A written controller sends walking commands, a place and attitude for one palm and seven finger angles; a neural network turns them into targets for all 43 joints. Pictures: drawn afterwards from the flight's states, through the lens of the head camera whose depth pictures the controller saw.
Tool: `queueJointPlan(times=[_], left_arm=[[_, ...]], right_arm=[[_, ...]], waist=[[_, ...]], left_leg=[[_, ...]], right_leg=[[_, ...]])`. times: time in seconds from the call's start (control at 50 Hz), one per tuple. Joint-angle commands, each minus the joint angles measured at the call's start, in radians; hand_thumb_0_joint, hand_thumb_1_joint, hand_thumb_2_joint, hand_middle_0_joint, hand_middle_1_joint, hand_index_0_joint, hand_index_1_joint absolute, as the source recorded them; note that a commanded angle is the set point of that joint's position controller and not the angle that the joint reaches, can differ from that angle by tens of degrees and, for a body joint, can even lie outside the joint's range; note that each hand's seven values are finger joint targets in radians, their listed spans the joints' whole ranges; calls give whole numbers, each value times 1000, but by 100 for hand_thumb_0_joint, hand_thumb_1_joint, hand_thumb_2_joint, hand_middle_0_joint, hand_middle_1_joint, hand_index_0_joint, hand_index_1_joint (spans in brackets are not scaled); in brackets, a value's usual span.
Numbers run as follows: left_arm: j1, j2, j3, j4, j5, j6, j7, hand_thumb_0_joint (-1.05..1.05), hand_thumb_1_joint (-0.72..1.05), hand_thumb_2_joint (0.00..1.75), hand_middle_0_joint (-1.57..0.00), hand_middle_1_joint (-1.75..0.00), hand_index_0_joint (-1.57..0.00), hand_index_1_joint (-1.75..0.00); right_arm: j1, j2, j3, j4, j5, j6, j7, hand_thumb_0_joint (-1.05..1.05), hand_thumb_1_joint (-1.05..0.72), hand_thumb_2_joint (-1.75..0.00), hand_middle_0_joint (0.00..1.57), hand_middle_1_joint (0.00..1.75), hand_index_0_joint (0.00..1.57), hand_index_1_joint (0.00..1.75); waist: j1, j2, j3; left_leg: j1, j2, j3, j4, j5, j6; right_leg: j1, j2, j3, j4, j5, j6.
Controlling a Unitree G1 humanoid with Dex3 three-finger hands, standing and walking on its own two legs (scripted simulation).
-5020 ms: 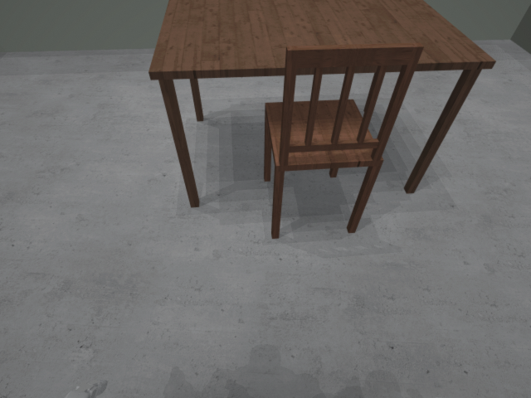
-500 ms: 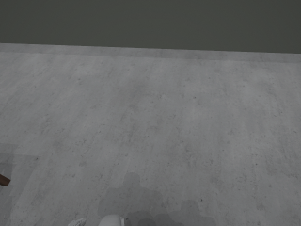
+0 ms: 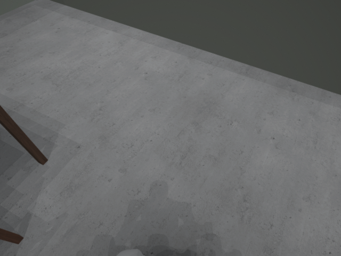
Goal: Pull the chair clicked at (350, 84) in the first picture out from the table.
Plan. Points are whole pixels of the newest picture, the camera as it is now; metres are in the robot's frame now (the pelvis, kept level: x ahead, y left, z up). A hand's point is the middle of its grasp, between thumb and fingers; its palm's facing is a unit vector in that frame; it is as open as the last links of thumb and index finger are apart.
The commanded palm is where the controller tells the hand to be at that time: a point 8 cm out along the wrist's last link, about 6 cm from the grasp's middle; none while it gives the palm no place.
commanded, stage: turn to face it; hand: left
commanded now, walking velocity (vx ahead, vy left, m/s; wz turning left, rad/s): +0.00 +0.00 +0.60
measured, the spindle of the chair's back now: out of the picture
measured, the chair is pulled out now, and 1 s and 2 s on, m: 0.00 0.00 0.00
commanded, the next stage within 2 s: take the last steps up to it in 1.78 s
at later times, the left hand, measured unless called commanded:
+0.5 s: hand out of the picture +0.07 +0.16 -0.12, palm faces +0.31 -0.90 -0.30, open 7.3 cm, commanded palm none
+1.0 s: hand out of the picture -0.09 +0.20 -0.16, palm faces +0.61 -0.75 -0.25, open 7.4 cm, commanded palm none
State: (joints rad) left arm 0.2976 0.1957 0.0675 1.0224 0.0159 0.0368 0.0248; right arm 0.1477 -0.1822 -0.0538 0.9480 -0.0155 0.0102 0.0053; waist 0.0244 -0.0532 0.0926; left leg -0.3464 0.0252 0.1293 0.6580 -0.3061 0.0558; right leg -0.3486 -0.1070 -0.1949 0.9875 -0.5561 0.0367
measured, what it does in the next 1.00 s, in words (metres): steps on the spot, turning left: right foot, then left foot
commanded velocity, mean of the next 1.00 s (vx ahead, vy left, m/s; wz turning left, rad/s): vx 0.00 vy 0.00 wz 0.60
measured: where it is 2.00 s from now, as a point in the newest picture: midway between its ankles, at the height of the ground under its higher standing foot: outside the picture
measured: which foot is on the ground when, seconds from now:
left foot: down 0.00-0.38, up 0.40-0.80, down 0.82-1.00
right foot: up 0.00-0.36, down 0.38-0.82, up 0.84-1.00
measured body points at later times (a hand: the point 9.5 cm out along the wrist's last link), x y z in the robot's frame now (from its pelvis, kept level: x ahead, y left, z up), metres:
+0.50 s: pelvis +0.02 -0.06 +0.02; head +0.05 -0.08 +0.46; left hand +0.05 +0.21 -0.10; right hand +0.16 -0.30 -0.14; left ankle -0.02 +0.07 -0.64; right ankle +0.04 -0.17 -0.72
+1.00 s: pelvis +0.00 -0.01 +0.01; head +0.02 +0.04 +0.46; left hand -0.12 +0.24 -0.14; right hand +0.25 -0.15 -0.10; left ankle -0.05 +0.06 -0.72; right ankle +0.06 -0.16 -0.63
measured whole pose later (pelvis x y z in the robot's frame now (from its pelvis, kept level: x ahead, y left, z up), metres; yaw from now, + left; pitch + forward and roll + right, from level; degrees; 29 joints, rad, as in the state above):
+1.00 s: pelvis +0.00 -0.01 +0.01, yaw +36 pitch +1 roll -1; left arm 0.22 0.28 0.08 0.93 0.02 0.07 0.02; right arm 0.13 -0.22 -0.05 0.88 -0.01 0.02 0.00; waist 0.03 -0.05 0.09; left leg -0.27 -0.01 0.02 0.54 -0.28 0.05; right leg -0.49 -0.12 -0.05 1.16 -0.43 0.10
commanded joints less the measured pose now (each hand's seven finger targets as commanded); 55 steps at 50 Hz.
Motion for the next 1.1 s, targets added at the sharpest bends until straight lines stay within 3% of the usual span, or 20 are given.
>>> queueJointPlan(times=[0.0,0.08,0.22,0.28,0.32,0.34,0.36,0.38,0.4,0.46,0.48,0.7,0.76,0.78,0.8,0.82,0.84,0.86,0.92,1.08], left_arm=[[-90,94,30,-141,2,-28,-2,0,90,90,-20,-30,-20,-30],[-45,84,32,-129,-1,-12,-9,0,90,90,-20,-30,-20,-30],[-137,94,30,-197,-3,-12,-4,0,90,90,-20,-30,-20,-30],[-107,100,28,-208,-9,-22,-2,0,90,90,-20,-30,-20,-30],[-36,123,34,-197,-11,-35,3,0,90,90,-20,-30,-20,-30],[2,182,45,-195,-3,-47,8,0,90,90,-20,-30,-20,-30],[9,303,65,-205,17,-53,15,0,90,90,-20,-30,-20,-30],[-3,300,58,-216,7,-46,16,0,90,90,-20,-30,-20,-30],[-67,243,48,-228,8,-48,17,0,90,90,-20,-30,-20,-30],[-171,174,24,-251,5,-48,13,0,90,90,-20,-30,-20,-30],[-150,169,21,-247,7,-51,12,0,90,90,-20,-30,-20,-30],[13,246,44,-183,17,-36,7,0,90,90,-20,-30,-20,-30],[-2,244,49,-171,7,-30,1,0,90,90,-20,-30,-20,-30],[-5,224,46,-180,-2,-27,-3,0,90,90,-20,-30,-20,-30],[-42,148,30,-229,-10,-26,-13,0,90,90,-20,-30,-20,-30],[-108,143,17,-255,0,-15,-4,0,90,90,-20,-30,-20,-30],[-119,150,20,-257,3,-11,-3,0,90,90,-20,-30,-20,-30],[-128,141,24,-235,2,-10,0,0,90,90,-20,-30,-20,-30],[-86,158,32,-189,1,-8,-12,0,90,90,-20,-30,-20,-30],[-151,148,26,-213,-3,-4,-6,0,90,90,-20,-30,-20,-30]], right_arm=[[84,-204,-45,-41,-3,-9,-29,0,-90,-90,20,30,20,30],[32,-206,-46,-60,-2,-12,-23,0,-90,-90,20,30,20,30],[56,-235,-70,-72,-10,5,-13,0,-90,-90,20,30,20,30],[30,-245,-78,-94,-9,11,-12,0,-90,-90,20,30,20,30],[2,-236,-82,-111,-1,14,-9,0,-90,-90,20,30,20,30],[15,-189,-75,-119,9,13,-4,0,-90,-90,20,30,20,30],[22,-107,-61,-151,12,13,1,0,-90,-90,20,30,20,30],[-5,-161,-73,-160,-2,15,-3,0,-90,-90,20,30,20,30],[5,-163,-75,-148,-5,23,2,0,-90,-90,20,30,20,30],[44,-151,-72,-101,-7,39,22,0,-90,-90,20,30,20,30],[39,-141,-66,-99,-8,40,25,0,-90,-90,20,30,20,30],[-91,-121,-31,-138,6,27,29,0,-90,-90,20,30,20,30],[1,-156,-39,-120,3,14,24,0,-90,-90,20,30,20,30],[84,-218,-56,-101,-1,5,21,0,-90,-90,20,30,20,30],[162,-347,-89,-92,-3,-4,12,0,-90,-90,20,30,20,30],[225,-375,-93,-61,9,4,5,0,-90,-90,20,30,20,30],[203,-346,-83,-65,4,4,-2,0,-90,-90,20,30,20,30],[162,-312,-74,-72,2,-1,-13,0,-90,-90,20,30,20,30],[36,-245,-47,-106,2,-6,-20,0,-90,-90,20,30,20,30],[81,-248,-54,-98,-3,-2,-16,0,-90,-90,20,30,20,30]], waist=[[-50,160,-147],[-21,186,-132],[-48,225,-129],[-34,255,-148],[8,202,-184],[24,66,-214],[34,-276,-203],[36,-209,-179],[-2,-111,-144],[-56,-133,-63],[-48,-138,-55],[40,-195,-132],[-13,-136,-180],[-61,-4,-240],[-115,355,-256],[-134,318,-271],[-114,229,-232],[-103,293,-223],[-38,243,-147],[-53,182,-126]], left_leg=[[225,310,-377,-284,575,154],[136,210,-298,-316,445,105],[139,191,-409,-299,369,113],[103,170,-452,-248,437,101],[27,127,-443,-165,386,53],[-105,56,-387,-48,195,-10],[-309,-105,-175,209,-244,-109],[-293,-51,-209,408,-323,-101],[-283,-24,-234,513,-241,-98],[-274,15,-164,604,-86,-126],[-265,14,-144,584,-73,-133],[-94,1,-16,108,-135,-119],[103,-15,-3,-156,50,-95],[308,49,-93,-247,238,-62],[476,350,-494,-268,669,79],[457,423,-513,-249,894,175],[418,401,-442,-241,854,185],[370,330,-422,-246,801,157],[254,202,-313,-267,688,87],[223,184,-441,-316,462,118]], right_leg=[[-238,-22,187,212,67,41],[-145,11,170,89,158,53],[-91,55,170,-142,132,59],[21,91,161,-297,156,51],[197,84,155,-528,323,45],[357,-47,267,-672,361,15],[433,-348,556,-733,483,-93],[291,-428,549,-707,555,-171],[218,-364,446,-705,511,-180],[154,-232,243,-673,547,-130],[162,-219,201,-663,593,-125],[318,-274,99,-551,813,-144],[261,-252,25,-394,781,-74],[116,-216,-4,-216,649,-23],[-224,-54,-15,24,-10,67],[-281,-35,109,144,-137,65],[-291,-55,145,202,-71,55],[-286,-53,168,223,-11,59],[-231,-25,185,227,151,66],[-187,19,205,32,167,76]])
